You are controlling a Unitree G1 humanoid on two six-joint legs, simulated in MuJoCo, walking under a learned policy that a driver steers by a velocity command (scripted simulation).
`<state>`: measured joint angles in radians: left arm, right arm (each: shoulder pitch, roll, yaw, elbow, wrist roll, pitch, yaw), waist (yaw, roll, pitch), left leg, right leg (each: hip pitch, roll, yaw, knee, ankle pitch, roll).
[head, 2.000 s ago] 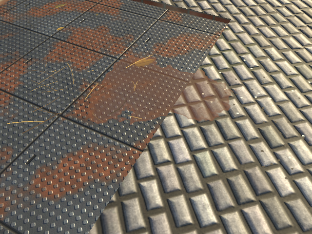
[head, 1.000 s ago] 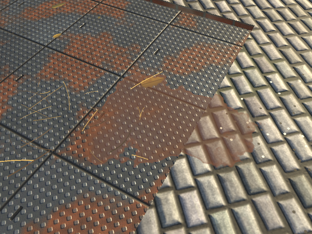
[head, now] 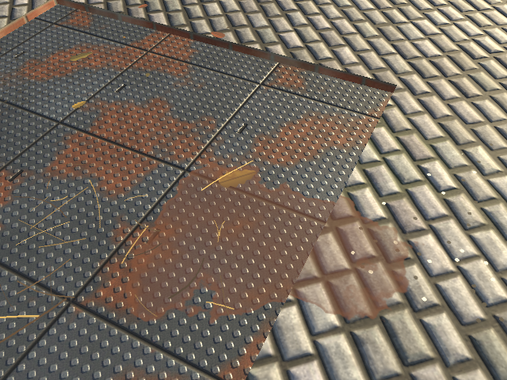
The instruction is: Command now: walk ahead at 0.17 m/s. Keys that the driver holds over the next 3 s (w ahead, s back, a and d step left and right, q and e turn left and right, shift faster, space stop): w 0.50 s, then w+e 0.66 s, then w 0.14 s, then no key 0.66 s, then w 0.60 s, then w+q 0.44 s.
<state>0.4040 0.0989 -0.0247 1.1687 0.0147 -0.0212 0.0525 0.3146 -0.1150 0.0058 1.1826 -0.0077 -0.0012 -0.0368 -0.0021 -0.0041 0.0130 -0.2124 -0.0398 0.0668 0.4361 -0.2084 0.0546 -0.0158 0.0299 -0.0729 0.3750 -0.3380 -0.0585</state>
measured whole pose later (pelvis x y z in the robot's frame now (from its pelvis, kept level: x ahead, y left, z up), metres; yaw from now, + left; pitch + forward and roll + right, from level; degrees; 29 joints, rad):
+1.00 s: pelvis +0.45 +0.01 -0.01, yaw -13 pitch +0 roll -1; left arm 0.19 0.23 0.08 0.94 0.02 -0.05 -0.01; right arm 0.28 -0.21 -0.05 0.94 -0.02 -0.10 0.00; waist 0.00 0.01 0.09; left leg -0.35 0.05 0.02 1.17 -0.33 0.03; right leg -0.34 0.13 -0.09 0.48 -0.13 -0.14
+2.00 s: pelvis +0.80 -0.03 -0.04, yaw -24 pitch +0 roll -3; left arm 0.23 0.15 0.00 0.98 0.02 0.02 0.04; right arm 0.37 -0.18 -0.01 0.98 -0.02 0.00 0.00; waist -0.02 0.05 -0.02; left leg -0.24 0.03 0.02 0.39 -0.16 0.03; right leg -0.37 0.04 -0.05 0.79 -0.41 -0.02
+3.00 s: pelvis +1.15 -0.17 -0.01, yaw -13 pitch +0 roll -2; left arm 0.28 0.20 0.07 0.97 0.03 -0.12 0.02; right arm 0.19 -0.25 -0.10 0.84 -0.03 0.01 0.03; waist 0.00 0.03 0.06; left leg -0.58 0.06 0.00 0.99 -0.13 0.08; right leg -0.19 -0.01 -0.23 0.46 -0.27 -0.05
